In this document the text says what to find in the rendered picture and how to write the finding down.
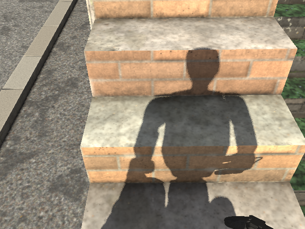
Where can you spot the right robot hand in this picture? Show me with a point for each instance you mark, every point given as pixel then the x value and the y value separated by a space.
pixel 241 222

